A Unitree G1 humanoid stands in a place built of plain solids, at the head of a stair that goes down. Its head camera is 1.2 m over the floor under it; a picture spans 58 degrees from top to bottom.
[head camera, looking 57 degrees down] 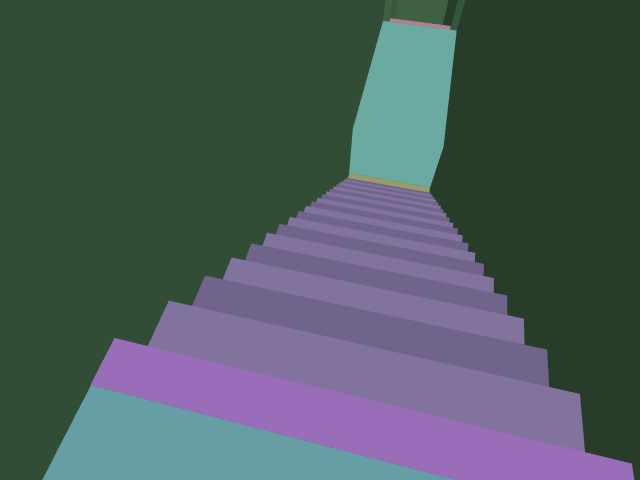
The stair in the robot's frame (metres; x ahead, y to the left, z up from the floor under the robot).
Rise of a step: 0.21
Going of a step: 0.22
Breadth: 1.40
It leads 13 degrees to the right of straight ahead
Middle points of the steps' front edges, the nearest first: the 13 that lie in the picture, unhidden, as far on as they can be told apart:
0.28 -0.09 0.00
0.50 -0.14 -0.21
0.72 -0.19 -0.43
0.93 -0.24 -0.64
1.15 -0.30 -0.85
1.37 -0.35 -1.07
1.59 -0.40 -1.28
1.80 -0.45 -1.49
2.02 -0.50 -1.71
2.24 -0.55 -1.92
2.45 -0.60 -2.13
2.67 -0.66 -2.35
2.89 -0.71 -2.56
